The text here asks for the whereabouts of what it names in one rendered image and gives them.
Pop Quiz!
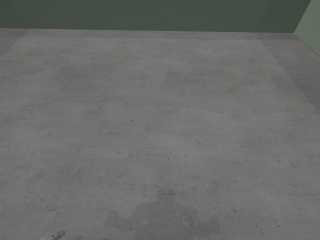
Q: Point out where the left robot hand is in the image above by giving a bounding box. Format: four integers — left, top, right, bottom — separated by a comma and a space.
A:
39, 229, 66, 240

